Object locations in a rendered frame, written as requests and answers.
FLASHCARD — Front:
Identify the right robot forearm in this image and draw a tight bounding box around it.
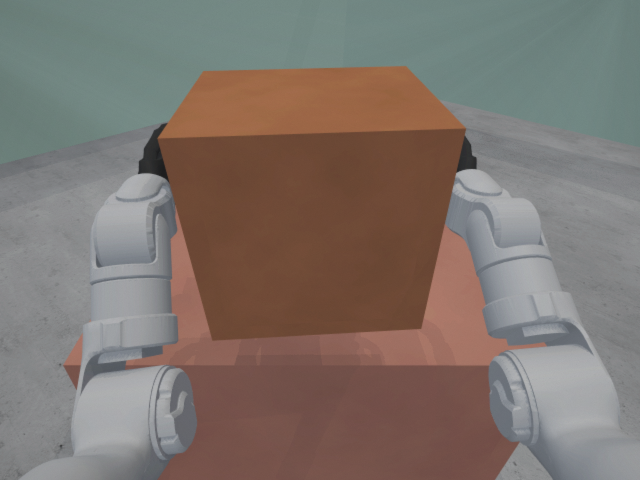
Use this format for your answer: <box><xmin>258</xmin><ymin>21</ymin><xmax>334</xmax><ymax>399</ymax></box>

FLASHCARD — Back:
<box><xmin>445</xmin><ymin>169</ymin><xmax>620</xmax><ymax>425</ymax></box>

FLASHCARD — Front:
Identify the left robot hand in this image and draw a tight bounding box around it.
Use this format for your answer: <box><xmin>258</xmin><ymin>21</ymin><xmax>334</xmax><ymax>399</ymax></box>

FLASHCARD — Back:
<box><xmin>138</xmin><ymin>123</ymin><xmax>170</xmax><ymax>184</ymax></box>

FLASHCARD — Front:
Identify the pedestal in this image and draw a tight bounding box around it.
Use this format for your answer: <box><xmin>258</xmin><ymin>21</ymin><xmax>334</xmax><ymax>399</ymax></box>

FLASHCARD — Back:
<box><xmin>63</xmin><ymin>205</ymin><xmax>547</xmax><ymax>480</ymax></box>

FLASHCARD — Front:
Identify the robot right upper arm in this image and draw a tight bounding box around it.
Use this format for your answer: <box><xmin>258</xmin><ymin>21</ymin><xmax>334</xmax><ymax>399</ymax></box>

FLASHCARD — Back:
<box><xmin>488</xmin><ymin>344</ymin><xmax>640</xmax><ymax>480</ymax></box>

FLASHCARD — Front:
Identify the right robot hand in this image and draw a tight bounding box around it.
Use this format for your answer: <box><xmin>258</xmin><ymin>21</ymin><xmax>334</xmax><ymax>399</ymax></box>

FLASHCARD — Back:
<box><xmin>456</xmin><ymin>136</ymin><xmax>477</xmax><ymax>173</ymax></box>

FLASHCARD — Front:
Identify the carton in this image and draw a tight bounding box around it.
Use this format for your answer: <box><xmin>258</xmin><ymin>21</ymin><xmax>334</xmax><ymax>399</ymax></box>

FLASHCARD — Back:
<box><xmin>157</xmin><ymin>66</ymin><xmax>466</xmax><ymax>341</ymax></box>

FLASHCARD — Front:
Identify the robot left upper arm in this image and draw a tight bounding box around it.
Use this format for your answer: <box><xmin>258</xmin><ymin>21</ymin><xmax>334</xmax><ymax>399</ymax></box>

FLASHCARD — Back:
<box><xmin>18</xmin><ymin>365</ymin><xmax>197</xmax><ymax>480</ymax></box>

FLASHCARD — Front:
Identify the left robot forearm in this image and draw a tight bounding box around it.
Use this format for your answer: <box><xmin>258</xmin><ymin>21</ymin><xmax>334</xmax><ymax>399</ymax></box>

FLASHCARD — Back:
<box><xmin>71</xmin><ymin>173</ymin><xmax>178</xmax><ymax>451</ymax></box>

